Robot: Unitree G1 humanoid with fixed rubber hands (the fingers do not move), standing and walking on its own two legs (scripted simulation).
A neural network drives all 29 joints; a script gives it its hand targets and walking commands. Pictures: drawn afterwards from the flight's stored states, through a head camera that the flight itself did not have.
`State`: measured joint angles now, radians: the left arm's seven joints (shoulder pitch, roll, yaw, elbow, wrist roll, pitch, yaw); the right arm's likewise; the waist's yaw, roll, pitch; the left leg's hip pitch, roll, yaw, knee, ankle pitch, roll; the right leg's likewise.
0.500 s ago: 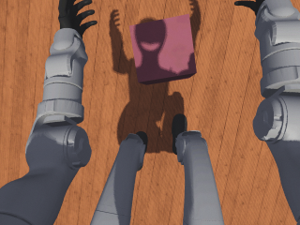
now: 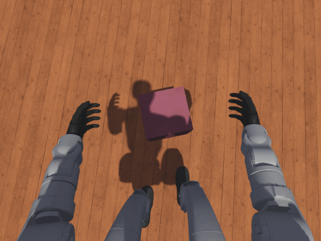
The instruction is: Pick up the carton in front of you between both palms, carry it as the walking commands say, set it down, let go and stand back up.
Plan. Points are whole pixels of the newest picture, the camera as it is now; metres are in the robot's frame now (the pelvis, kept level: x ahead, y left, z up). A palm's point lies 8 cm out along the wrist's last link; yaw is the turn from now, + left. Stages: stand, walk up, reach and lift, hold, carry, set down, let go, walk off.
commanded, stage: let go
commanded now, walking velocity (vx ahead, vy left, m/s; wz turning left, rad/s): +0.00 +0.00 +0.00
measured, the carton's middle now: (165, 116) +0.46 +0.01 -0.59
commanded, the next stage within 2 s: stand in 0.92 s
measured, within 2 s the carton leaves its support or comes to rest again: neither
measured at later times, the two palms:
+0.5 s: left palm (32, 207) +0.18 +0.25 -0.01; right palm (278, 202) +0.20 -0.22 -0.02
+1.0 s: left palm (39, 201) +0.19 +0.24 -0.01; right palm (297, 214) +0.18 -0.25 -0.02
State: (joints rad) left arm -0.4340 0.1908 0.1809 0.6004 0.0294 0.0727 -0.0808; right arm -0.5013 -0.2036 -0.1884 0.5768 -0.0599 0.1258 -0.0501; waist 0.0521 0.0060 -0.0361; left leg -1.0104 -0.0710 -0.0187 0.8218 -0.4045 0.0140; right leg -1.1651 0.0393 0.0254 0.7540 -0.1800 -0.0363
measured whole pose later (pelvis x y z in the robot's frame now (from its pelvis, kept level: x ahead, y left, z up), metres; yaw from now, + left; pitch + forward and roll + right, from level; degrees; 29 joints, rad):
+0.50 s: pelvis +0.03 +0.02 +0.05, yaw +0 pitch +4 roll -1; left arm 0.23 0.20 0.03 0.42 0.00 0.03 -0.07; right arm 0.20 -0.23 -0.08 0.44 -0.01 0.05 0.05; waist 0.04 0.06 0.04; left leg -0.19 -0.05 -0.05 0.48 -0.34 0.05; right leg -0.34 0.05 0.01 0.43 -0.15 -0.01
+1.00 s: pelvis +0.03 -0.01 +0.05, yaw +1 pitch -2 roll -1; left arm 0.17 0.24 0.04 0.49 0.04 0.12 -0.01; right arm 0.24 -0.25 -0.02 0.48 -0.02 0.07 0.00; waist 0.01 0.02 0.06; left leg -0.10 -0.03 -0.08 0.52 -0.38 0.01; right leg -0.27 0.07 -0.02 0.50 -0.21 -0.05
